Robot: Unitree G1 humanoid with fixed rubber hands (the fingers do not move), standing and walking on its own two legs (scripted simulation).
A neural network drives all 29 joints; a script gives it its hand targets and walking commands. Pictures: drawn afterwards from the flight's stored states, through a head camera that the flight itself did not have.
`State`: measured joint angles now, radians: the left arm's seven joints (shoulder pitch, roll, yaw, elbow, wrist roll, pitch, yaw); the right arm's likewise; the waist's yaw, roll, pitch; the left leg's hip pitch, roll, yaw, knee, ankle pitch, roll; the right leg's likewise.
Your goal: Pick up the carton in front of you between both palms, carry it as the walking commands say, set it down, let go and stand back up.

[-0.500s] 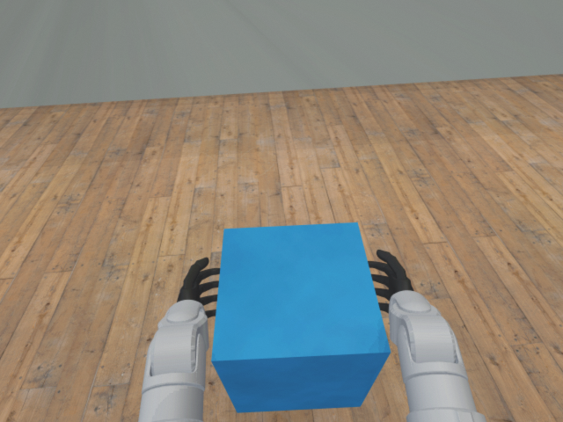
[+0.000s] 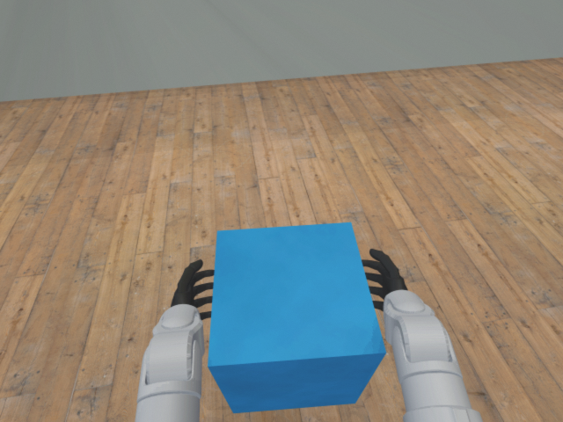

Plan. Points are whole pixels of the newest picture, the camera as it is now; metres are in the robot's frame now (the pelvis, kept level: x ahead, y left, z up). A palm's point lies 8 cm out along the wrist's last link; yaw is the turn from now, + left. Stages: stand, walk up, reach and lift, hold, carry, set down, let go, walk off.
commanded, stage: hold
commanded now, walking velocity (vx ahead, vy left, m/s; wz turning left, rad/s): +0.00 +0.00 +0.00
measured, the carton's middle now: (289, 321) +0.30 +0.01 -0.05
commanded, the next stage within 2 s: set down in 0.30 s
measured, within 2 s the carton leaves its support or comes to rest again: neither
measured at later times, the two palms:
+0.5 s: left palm (184, 289) +0.31 +0.16 +0.04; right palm (391, 301) +0.28 -0.13 +0.04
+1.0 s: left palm (205, 321) +0.37 +0.17 -0.17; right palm (355, 322) +0.35 -0.12 -0.16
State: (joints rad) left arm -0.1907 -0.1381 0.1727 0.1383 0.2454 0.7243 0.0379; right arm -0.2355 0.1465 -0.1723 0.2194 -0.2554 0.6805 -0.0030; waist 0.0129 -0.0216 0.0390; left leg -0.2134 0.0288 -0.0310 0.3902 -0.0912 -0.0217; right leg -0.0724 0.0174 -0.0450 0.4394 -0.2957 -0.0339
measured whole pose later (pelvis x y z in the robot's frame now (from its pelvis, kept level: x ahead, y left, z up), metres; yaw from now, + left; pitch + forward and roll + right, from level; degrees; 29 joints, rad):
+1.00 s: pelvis -0.04 +0.04 -0.08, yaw -7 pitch +29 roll -2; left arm -0.64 -0.09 0.41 0.47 0.27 0.21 0.00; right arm -0.66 0.14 -0.39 0.54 -0.21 0.17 -0.05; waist 0.04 -0.06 0.03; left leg -1.19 -0.03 -0.09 0.93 -0.24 -0.02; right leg -1.09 0.09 0.09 0.99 -0.40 0.02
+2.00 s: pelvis -0.08 +0.05 -0.31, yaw -12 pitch +46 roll -5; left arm -1.25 0.15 0.49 0.72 0.21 0.32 0.02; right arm -1.34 -0.06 -0.39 0.84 -0.14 0.27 -0.15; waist 0.13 -0.09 0.09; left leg -2.19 -0.09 -0.12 1.82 -0.42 -0.06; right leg -2.06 0.19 0.06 1.88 -0.63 0.08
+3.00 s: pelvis -0.09 +0.04 -0.38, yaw -14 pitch +38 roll +0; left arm -1.44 0.30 0.51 0.93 0.15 0.25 -0.09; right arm -1.61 -0.23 -0.11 1.11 0.03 0.22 -0.15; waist 0.19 -0.10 0.42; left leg -2.24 0.03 -0.05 2.09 -0.50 -0.04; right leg -2.17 0.23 0.05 2.17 -0.66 0.06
